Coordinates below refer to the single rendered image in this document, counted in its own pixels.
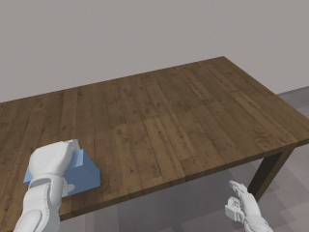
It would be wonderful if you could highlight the right robot hand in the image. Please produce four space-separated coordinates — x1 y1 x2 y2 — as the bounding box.
225 180 262 224

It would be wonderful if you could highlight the robot right forearm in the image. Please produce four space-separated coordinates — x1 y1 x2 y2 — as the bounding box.
243 215 273 232

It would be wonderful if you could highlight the table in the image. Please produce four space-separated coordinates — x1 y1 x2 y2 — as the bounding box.
0 56 309 232

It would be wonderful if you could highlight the left robot hand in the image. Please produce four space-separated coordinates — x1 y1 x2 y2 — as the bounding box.
28 139 80 197

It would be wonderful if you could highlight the robot left forearm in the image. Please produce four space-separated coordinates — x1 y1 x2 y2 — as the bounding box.
13 174 64 232

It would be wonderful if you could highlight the sponge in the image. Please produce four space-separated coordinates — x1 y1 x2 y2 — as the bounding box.
23 149 100 198

